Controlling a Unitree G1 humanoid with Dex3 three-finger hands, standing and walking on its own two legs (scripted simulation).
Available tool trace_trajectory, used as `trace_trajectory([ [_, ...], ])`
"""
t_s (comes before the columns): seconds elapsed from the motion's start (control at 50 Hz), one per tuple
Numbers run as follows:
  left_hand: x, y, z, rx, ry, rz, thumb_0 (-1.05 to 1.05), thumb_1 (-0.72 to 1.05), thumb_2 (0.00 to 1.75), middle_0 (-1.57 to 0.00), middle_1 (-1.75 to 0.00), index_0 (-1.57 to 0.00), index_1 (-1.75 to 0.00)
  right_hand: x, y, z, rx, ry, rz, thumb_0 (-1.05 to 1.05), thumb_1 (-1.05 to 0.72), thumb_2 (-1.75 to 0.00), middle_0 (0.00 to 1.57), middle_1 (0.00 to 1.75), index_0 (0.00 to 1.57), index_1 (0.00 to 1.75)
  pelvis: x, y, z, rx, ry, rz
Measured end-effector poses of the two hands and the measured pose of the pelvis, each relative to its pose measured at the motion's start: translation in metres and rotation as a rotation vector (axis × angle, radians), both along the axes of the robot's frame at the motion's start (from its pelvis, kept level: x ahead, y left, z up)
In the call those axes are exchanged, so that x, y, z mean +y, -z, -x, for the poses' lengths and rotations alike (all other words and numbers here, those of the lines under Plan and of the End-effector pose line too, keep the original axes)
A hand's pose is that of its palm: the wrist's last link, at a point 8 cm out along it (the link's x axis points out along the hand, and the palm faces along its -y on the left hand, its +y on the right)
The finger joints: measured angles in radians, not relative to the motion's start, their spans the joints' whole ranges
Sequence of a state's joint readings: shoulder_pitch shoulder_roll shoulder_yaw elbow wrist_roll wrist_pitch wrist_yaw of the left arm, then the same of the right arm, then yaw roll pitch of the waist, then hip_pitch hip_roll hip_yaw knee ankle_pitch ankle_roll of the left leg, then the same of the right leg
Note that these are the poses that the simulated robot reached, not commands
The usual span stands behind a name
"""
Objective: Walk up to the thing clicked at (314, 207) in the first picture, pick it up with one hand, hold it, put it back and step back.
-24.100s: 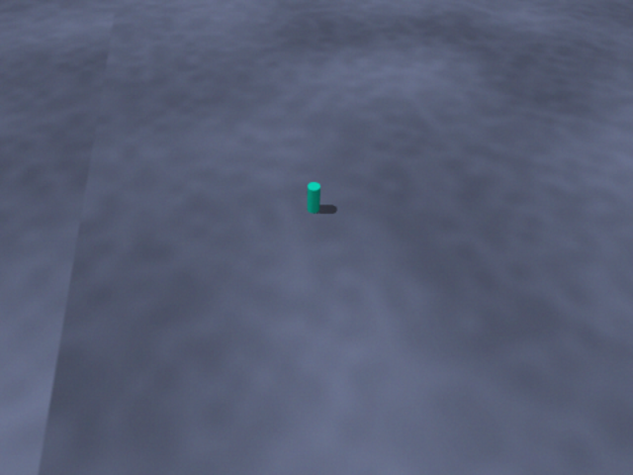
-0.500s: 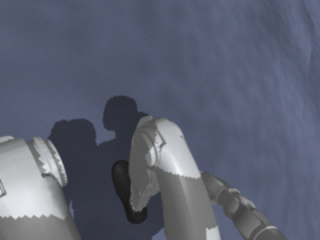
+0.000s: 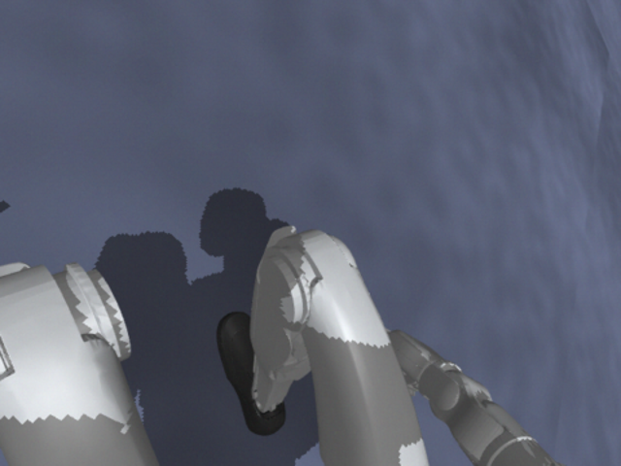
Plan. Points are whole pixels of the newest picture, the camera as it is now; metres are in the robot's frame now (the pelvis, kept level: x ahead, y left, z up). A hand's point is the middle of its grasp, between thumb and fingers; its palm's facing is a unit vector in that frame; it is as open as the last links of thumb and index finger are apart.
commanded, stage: withdraw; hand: left
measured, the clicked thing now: out of the picture +0.40 +0.36 -0.21
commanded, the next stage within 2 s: rise in 0.40 s
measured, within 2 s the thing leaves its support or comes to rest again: neither
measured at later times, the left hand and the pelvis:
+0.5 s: hand out of the picture +0.36 +0.42 -0.10, palm faces +0.57 -0.82 -0.05, open 17.1 cm; pelvis +0.00 -0.01 +0.01, yaw +2 degrees
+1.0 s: hand out of the picture +0.23 +0.44 +0.04, palm faces +0.48 -0.71 -0.52, open 17.4 cm; pelvis +0.01 -0.02 +0.12, yaw +11 degrees
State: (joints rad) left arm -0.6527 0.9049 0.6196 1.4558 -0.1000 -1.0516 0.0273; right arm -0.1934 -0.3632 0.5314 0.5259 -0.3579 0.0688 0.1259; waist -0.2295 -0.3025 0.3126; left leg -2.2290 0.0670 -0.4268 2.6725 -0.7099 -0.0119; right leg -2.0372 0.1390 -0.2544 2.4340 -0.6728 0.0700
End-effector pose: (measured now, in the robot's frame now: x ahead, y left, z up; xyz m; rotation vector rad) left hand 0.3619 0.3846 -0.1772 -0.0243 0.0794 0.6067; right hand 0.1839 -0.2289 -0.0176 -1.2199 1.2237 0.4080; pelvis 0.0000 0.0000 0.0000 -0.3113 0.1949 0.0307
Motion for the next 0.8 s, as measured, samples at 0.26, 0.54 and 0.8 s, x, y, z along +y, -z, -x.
trace_trajectory([
  [0.26, 0.013, -0.010, 0.005, -0.037, -0.006, -0.026, -0.01, -0.42, 0.12, -0.20, -0.12, -0.19, -0.12, -0.002, 0.002, 0.000, -0.007, 0.018, -0.006, -0.01, -0.90, -0.89, 0.21, 0.30, 0.21, 0.30, -0.001, 0.000, -0.001, 0.002, 0.000, -0.005],
  [0.54, 0.074, -0.089, 0.062, -0.029, 0.018, -0.074, -0.01, -0.53, 0.05, -0.11, -0.07, -0.12, -0.06, -0.001, 0.005, -0.017, -0.104, 0.147, -0.136, 0.00, -0.90, -0.89, 0.21, 0.30, 0.21, 0.30, -0.005, -0.014, -0.004, 0.106, -0.031, -0.034],
  [0.8, 0.106, -0.170, 0.126, 0.382, -0.062, -0.175, -0.01, -0.50, 0.05, -0.08, -0.07, -0.08, -0.06, 0.010, -0.002, -0.047, -0.208, 0.370, -0.339, 0.00, -0.91, -0.90, 0.21, 0.30, 0.21, 0.31, -0.013, -0.059, -0.005, 0.258, -0.092, -0.087],
])
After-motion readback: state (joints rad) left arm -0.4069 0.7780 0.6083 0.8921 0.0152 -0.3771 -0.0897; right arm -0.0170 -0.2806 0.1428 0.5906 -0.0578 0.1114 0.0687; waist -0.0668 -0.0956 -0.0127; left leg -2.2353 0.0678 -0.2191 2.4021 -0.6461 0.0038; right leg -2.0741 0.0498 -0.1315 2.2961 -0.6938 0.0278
